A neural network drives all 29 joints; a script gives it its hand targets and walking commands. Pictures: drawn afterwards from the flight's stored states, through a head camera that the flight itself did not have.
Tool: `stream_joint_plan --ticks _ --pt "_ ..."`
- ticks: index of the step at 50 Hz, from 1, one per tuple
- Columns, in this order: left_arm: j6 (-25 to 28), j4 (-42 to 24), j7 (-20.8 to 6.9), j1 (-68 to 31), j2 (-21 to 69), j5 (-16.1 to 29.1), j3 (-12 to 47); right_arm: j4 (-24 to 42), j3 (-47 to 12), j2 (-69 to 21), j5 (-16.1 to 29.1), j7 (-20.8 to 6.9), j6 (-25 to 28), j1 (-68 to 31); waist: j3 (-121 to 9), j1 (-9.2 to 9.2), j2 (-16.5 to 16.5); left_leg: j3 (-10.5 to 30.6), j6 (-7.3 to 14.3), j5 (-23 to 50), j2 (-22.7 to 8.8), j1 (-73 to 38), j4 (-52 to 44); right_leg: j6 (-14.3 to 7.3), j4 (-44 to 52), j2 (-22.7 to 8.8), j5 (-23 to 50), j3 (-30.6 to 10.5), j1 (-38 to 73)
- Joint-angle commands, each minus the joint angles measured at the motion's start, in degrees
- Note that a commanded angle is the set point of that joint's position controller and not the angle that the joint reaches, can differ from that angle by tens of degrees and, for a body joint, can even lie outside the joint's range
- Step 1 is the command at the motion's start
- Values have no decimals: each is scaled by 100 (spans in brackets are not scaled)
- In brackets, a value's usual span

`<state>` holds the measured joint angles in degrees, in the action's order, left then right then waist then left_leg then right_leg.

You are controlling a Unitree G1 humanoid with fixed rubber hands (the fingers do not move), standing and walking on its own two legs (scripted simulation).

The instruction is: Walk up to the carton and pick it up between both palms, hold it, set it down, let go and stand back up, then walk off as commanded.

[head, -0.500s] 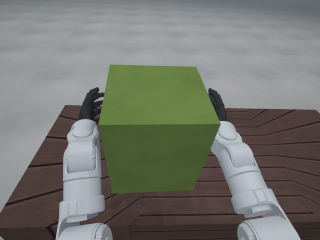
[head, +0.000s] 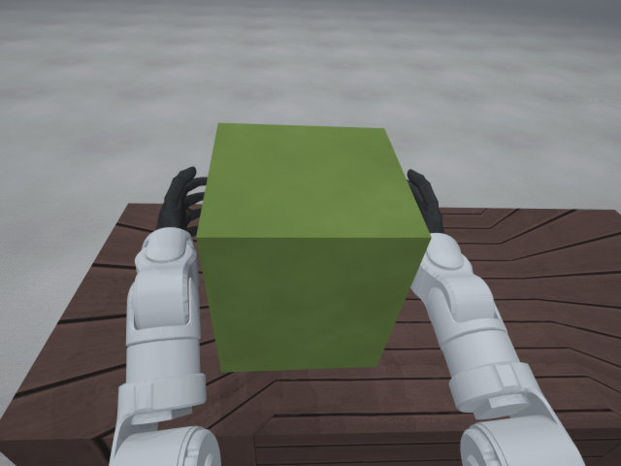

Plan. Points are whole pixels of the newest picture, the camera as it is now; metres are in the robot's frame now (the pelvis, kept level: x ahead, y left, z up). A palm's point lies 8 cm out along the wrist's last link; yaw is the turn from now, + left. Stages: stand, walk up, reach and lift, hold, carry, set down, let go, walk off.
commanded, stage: hold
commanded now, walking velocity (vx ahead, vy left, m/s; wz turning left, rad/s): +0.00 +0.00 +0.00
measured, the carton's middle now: (301, 251) +0.37 +0.01 +0.15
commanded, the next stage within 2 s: none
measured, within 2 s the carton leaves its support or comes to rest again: neither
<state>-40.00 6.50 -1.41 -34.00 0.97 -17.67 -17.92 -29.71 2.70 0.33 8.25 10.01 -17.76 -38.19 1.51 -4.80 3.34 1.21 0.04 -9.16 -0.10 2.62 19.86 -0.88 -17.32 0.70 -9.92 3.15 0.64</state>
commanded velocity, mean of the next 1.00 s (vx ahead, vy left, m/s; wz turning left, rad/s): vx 0.00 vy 0.00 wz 0.00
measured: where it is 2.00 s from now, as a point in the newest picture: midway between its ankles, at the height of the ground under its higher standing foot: outside the picture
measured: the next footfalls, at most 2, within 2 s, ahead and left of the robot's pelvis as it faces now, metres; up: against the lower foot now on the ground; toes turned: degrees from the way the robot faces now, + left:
none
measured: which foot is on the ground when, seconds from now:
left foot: down 0.00-1.00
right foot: down 0.00-1.00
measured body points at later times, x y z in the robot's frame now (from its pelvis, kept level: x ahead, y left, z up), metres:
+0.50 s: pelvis +0.00 +0.00 +0.00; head -0.04 +0.03 +0.45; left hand +0.37 +0.17 +0.18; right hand +0.37 -0.14 +0.18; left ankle +0.03 +0.12 -0.75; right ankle +0.01 -0.11 -0.75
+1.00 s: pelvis +0.00 +0.00 +0.00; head -0.05 +0.03 +0.45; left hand +0.37 +0.17 +0.19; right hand +0.38 -0.14 +0.18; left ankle +0.03 +0.12 -0.75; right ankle +0.01 -0.11 -0.75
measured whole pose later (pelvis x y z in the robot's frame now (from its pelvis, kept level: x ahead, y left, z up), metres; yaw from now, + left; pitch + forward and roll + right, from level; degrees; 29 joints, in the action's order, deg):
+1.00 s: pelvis +0.00 +0.00 +0.00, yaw +0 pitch -10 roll -1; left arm -41.0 4.2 -2.6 -32.0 1.6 -19.0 -18.2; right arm -29.6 1.9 0.0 8.7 10.2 -17.2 -37.2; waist 2.7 -5.0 4.0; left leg 1.3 -0.1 -9.7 -0.2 0.5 19.9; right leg -1.1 -17.0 0.8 -10.4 3.6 2.9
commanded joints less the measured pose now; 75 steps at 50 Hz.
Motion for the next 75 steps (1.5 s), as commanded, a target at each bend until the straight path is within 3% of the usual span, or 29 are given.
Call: stream_joint_plan --ticks 1,7,8,10,11,14,15,16,20,24,28,30,33,34,35,37,39,43,45,49,54,57,60,62,64,66,70,72,75 --pt "365 -739 -722 -3777 3227 908 3136 1899 -2309 -3208 478 -427 437 -4291 -2371 -89 -527 -179 -122 1360 167 -896 -139 276 267 148 1097 125 214" --pt "365 -988 -811 -3870 2931 841 3073 1733 -2283 -3244 455 -358 396 -4103 -2274 -141 -495 -248 -92 1171 234 -770 -147 400 170 51 1646 116 498" --pt "351 -1256 -791 -3511 3118 888 3342 2391 -2609 -3271 589 -333 501 -4017 -2640 -56 -533 -210 -137 1857 209 -1039 29 373 98 107 2106 153 613" --pt "366 -1233 -752 -3525 3029 1016 3355 2477 -2726 -3256 762 -271 461 -4138 -2589 -57 -490 -177 -142 2265 225 -1089 129 388 51 144 2511 85 571" --pt "311 -1377 -777 -3408 3071 987 3451 2289 -2611 -3098 708 -237 390 -3740 -2466 -231 -682 -124 -234 2259 186 -1186 129 332 102 165 2195 88 544" --pt "186 -1072 -821 -3355 2798 646 3004 2031 -2472 -3074 601 -316 286 -3663 -1776 46 -460 -162 -80 1627 181 -885 -89 330 258 164 1288 207 390" --pt "218 -1045 -816 -3492 2889 801 3177 1953 -2327 -3033 511 -340 311 -3804 -1769 -104 -490 -145 -99 1242 145 -850 -153 314 302 149 908 189 120" --pt "303 -1260 -784 -3783 2977 939 3259 2361 -2513 -3237 634 -363 422 -4119 -2119 17 -418 -147 -77 1449 144 -847 -102 296 231 173 985 223 194" --pt "265 -1407 -692 -3639 3113 915 3502 2169 -2433 -3046 556 -353 378 -3834 -2222 -163 -800 -83 -242 1791 92 -1176 -20 221 293 203 948 187 75" --pt "308 -746 -753 -3877 2990 859 3127 1635 -2163 -3139 261 -435 347 -3999 -1802 -108 -389 -164 -35 533 131 -589 -329 268 297 116 475 188 29" --pt "323 -1091 -721 -3622 3180 967 3345 2573 -2589 -3308 563 -368 504 -4351 -2625 -27 -331 -125 -102 1661 109 -983 -58 334 110 176 1570 163 450" --pt "363 -1063 -737 -3613 3127 937 3294 2228 -2449 -3222 469 -334 481 -4054 -2534 -106 -592 -134 -146 1723 202 -882 -21 348 144 89 1752 141 491" --pt "308 -1044 -742 -3573 3119 973 3332 1951 -2285 -3005 433 -391 467 -4020 -2329 -242 -629 -139 -142 1367 103 -1017 -103 253 263 181 950 199 156" --pt "313 -968 -727 -3634 3169 884 3232 1720 -2150 -2993 375 -438 436 -3997 -2175 -132 -619 -166 -155 1157 93 -972 -153 243 260 176 686 238 96" --pt "357 -946 -718 -3739 3060 849 3143 1870 -2369 -3222 420 -435 466 -4050 -2189 26 -522 -203 -90 1268 167 -884 -115 269 214 155 892 240 210" --pt "304 -596 -737 -3656 2970 806 3036 1570 -2146 -3094 317 -432 393 -4005 -1735 -92 -399 -205 -59 807 150 -620 -291 279 294 119 767 218 164" --pt "251 -540 -794 -3508 2940 628 2769 1747 -2284 -3233 346 -414 426 -4231 -1828 99 -228 -268 103 796 196 -624 -268 308 290 121 785 181 228" --pt "345 -1091 -779 -3773 3066 945 3307 2146 -2397 -3234 541 -336 478 -4200 -2413 -184 -516 -163 -162 1727 191 -977 3 331 133 144 1774 139 468" --pt "289 -1002 -744 -3611 3075 853 3271 1735 -2236 -3099 425 -375 390 -3861 -2029 -161 -721 -176 -162 1479 143 -926 -69 253 244 165 1186 161 247" --pt "244 -793 -855 -3842 2908 571 2866 1481 -2049 -3161 286 -440 371 -3915 -1695 -2 -472 -241 -11 825 166 -696 -295 246 290 113 585 177 205" --pt "390 -1326 -764 -3795 3120 991 3395 2158 -2567 -3327 559 -345 518 -4156 -2639 -153 -590 -182 -162 1878 195 -1037 70 335 75 148 1850 137 520" --pt "382 -1222 -723 -3902 3067 989 3357 1822 -2311 -3114 411 -413 476 -3914 -2243 -115 -723 -162 -188 1483 128 -933 -44 223 208 166 1034 194 202" --pt "309 -1077 -737 -3351 2945 921 3255 2189 -2465 -3201 498 -343 444 -3874 -2237 -66 -372 -177 -93 1649 156 -976 -56 355 133 164 1669 188 484" --pt "221 -1078 -824 -3218 2941 752 3145 2036 -2454 -3094 454 -299 394 -3697 -2212 -147 -491 -240 -72 1509 275 -841 -46 353 178 91 1794 117 657" --pt "248 -1085 -850 -3503 2867 689 3033 1635 -2266 -3119 396 -353 318 -3697 -1758 -104 -473 -214 -81 1168 157 -830 -198 321 241 110 1347 179 368" --pt "289 -1063 -847 -3781 2911 860 3044 2108 -2309 -3213 450 -387 452 -4079 -2039 -53 -291 -205 8 926 154 -616 -239 309 252 129 938 192 384" --pt "313 -952 -754 -3863 3006 854 3192 1905 -2212 -3085 370 -429 465 -4221 -2062 -65 -569 -207 -97 1014 121 -870 -198 253 277 162 660 230 92" --pt "318 -895 -747 -3773 2998 876 3075 2075 -2351 -3309 453 -428 509 -4349 -2211 64 -466 -244 1 1048 167 -773 -199 280 234 100 902 226 297" --pt "303 -915 -786 -3671 2978 901 3133 2128 -2462 -3181 436 -361 508 -4348 -2411 -20 -351 -256 -4 1159 196 -741 -150 324 175 112 1442 191 492"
